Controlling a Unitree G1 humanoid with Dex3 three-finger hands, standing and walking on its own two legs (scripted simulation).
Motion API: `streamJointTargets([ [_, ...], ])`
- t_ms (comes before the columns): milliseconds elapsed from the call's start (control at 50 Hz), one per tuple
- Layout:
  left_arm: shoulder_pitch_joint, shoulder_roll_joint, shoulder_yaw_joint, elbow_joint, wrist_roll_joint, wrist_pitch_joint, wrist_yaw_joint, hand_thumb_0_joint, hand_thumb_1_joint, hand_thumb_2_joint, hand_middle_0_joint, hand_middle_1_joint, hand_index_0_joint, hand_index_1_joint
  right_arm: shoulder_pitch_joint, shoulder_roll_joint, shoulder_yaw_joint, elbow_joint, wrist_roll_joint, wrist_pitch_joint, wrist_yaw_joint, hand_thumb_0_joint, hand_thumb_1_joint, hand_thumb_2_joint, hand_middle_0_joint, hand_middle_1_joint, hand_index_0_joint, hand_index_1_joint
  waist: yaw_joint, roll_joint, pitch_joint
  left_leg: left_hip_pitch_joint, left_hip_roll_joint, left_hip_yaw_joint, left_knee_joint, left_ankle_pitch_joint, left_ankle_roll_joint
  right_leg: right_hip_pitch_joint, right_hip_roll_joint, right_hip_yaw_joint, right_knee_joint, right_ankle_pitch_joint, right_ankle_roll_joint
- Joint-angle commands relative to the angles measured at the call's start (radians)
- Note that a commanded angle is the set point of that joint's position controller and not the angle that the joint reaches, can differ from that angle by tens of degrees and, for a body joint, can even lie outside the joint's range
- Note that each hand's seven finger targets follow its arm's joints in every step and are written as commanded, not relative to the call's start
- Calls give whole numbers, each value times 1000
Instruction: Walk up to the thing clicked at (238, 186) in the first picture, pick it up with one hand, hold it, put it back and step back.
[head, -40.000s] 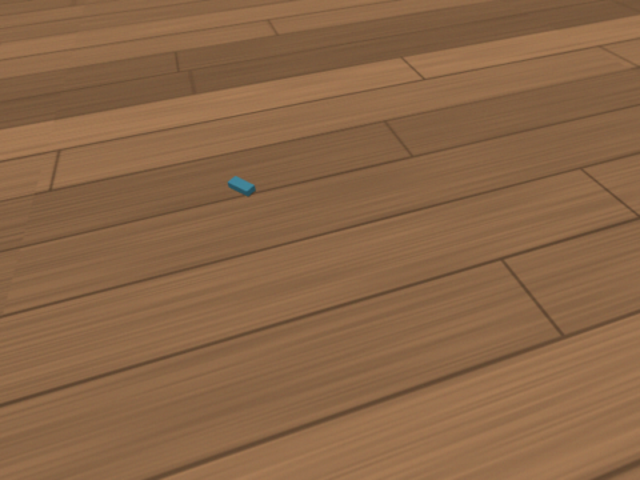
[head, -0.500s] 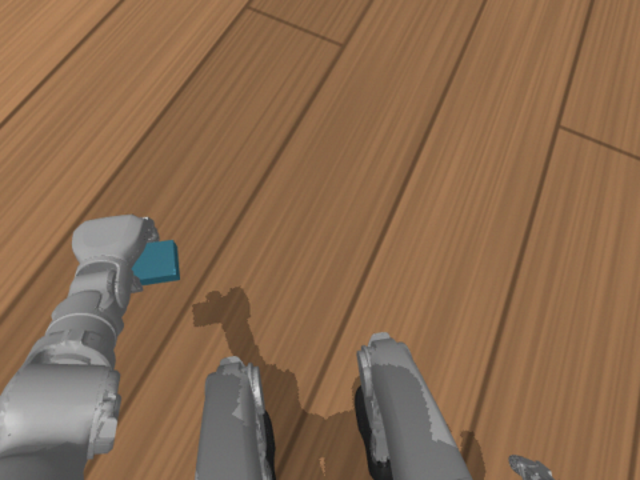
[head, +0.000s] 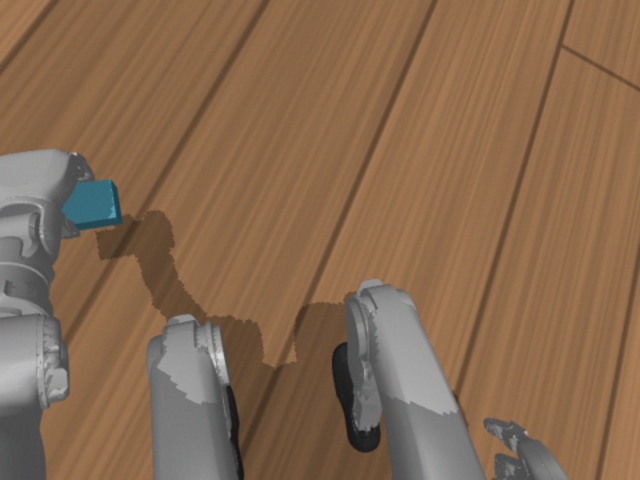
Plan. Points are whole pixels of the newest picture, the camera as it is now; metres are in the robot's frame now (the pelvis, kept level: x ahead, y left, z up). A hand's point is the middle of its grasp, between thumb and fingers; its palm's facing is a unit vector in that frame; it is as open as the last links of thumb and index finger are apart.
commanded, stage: crouch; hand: left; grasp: from above
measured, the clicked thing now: (66, 209) +0.48 +0.30 -0.21
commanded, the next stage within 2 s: lower in 0.64 s
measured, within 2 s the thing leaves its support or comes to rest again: rests again in 1.80 s
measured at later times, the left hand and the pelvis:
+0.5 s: hand (73, 210) +0.49 +0.30 -0.23, palm faces -0.47 -0.05 -0.88, open 8.4 cm; pelvis -0.01 +0.00 -0.06, yaw -2 degrees
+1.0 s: hand (85, 214) +0.50 +0.30 -0.28, palm faces -0.49 -0.06 -0.87, open 8.3 cm; pelvis -0.01 +0.00 -0.09, yaw -5 degrees
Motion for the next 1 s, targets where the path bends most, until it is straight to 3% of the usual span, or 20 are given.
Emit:
streamJointTargets([
  [0, -375, 293, 38, -154, -5, -8, 42, 0, 824, 440, -1117, -437, -1158, -395, 243, -242, -75, -5, -5, 3, 0, 0, -898, -899, 200, 299, 200, 299, -8, 314, -701, 558, -18, 57, -203, 277, 14, 277, 27, -69, -157, 250, -83],
  [100, -397, 325, 45, -128, 5, -29, 42, 0, 821, 387, -1107, -430, -1156, -381, 254, -249, -58, -13, -14, 11, 12, 0, -901, -900, 200, 300, 200, 300, -30, 316, -682, 514, -22, 59, -157, 253, 17, 270, 29, -75, -129, 242, -78],
  [160, -428, 366, 57, -136, 11, -43, 47, 0, 820, 405, -1102, -448, -1152, -398, 259, -256, -50, -9, -18, 15, 15, 0, -901, -899, 200, 300, 200, 300, -32, 328, -727, 504, -22, 63, -121, 284, 19, 278, 35, -78, -105, 268, -75],
  [260, -438, 391, 60, -89, 26, -56, 55, 0, 858, 412, -1134, -449, -1181, -401, 267, -269, -27, -4, -27, 19, 21, 0, -904, -900, 200, 300, 200, 300, -49, 347, -651, 480, -17, 46, -103, 248, 14, 207, 35, -95, -68, 237, -78],
  [380, -467, 430, 68, -74, 43, -64, 70, 0, 865, 423, -1141, -445, -1185, -400, 263, -283, -4, -7, -38, 20, 26, 0, -902, -899, 200, 300, 200, 300, -68, 393, -634, 448, -19, 37, -75, 230, 11, 167, 33, -109, -27, 231, -78],
  [660, -457, 501, 78, -50, 40, -54, 60, 0, 872, 403, -1165, -399, -1199, -364, 256, -318, 32, -31, -44, 30, 28, 0, -903, -900, 200, 300, 200, 300, -86, 395, -599, 387, -16, 29, -4, 244, 12, 149, 42, -130, 19, 249, -80],
  [760, -443, 496, 65, -49, 35, -60, 55, 0, 831, 344, -1152, -362, -1186, -327, 251, -313, 46, -36, -42, 34, 32, 0, -904, -899, 200, 300, 200, 300, -87, 404, -589, 365, -18, 33, 12, 244, 13, 154, 47, -129, 30, 252, -78],
  [880, -441, 525, 73, -15, 39, -74, 68, 0, 877, 309, -1170, -352, -1210, -309, 250, -332, 67, -42, -55, 34, 32, 0, -900, -897, 200, 300, 200, 300, -117, 370, -568, 342, -16, 28, 53, 277, 17, 179, 53, -144, 36, 278, -74],
  [900, -441, 513, 62, -4, 35, -78, 68, 0, 890, 305, -1177, -355, -1219, -311, 242, -319, 70, -41, -54, 31, 35, 0, -899, -897, 200, 300, 200, 300, -111, 391, -561, 335, -13, 29, 46, 259, 17, 182, 57, -143, 42, 270, -73],
  [980, -464, 558, 71, -21, 42, -94, 85, 0, 918, 304, -1199, -350, -1239, -307, 223, -344, 76, -46, -59, 29, 32, 0, -901, -897, 200, 300, 200, 300, -114, 405, -569, 342, -10, 26, 72, 264, 15, 176, 64, -152, 47, 270, -80],
])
